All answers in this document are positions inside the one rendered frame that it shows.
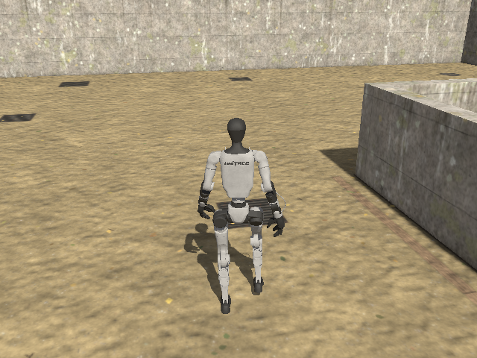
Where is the robot right thigh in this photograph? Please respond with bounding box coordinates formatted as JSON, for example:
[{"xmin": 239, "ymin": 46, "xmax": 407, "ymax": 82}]
[{"xmin": 248, "ymin": 207, "xmax": 264, "ymax": 248}]

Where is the right robot upper arm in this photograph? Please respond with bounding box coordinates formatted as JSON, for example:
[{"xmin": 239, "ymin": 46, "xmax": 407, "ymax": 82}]
[{"xmin": 253, "ymin": 150, "xmax": 273, "ymax": 192}]

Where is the left robot upper arm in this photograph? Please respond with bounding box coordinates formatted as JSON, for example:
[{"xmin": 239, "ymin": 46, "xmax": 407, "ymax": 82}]
[{"xmin": 203, "ymin": 151, "xmax": 222, "ymax": 191}]

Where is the robot right hand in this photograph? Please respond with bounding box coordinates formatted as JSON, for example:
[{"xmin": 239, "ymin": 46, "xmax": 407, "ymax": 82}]
[{"xmin": 267, "ymin": 216, "xmax": 285, "ymax": 237}]

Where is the robot left hand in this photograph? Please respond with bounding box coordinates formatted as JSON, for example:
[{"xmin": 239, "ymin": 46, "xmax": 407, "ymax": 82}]
[{"xmin": 198, "ymin": 204, "xmax": 215, "ymax": 219}]

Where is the robot right forearm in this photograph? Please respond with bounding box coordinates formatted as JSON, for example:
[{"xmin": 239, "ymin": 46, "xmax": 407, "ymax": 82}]
[{"xmin": 265, "ymin": 181, "xmax": 282, "ymax": 219}]

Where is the robot left forearm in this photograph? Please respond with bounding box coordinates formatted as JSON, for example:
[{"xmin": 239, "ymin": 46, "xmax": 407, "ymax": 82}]
[{"xmin": 198, "ymin": 180, "xmax": 211, "ymax": 207}]

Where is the humanoid robot head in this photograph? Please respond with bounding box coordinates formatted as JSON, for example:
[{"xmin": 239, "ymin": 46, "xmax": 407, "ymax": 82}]
[{"xmin": 224, "ymin": 118, "xmax": 250, "ymax": 154}]

